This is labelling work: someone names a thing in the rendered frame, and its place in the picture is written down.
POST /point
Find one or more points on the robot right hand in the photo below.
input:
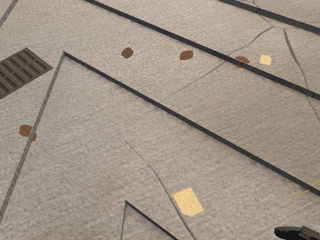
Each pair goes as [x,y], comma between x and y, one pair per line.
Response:
[296,233]

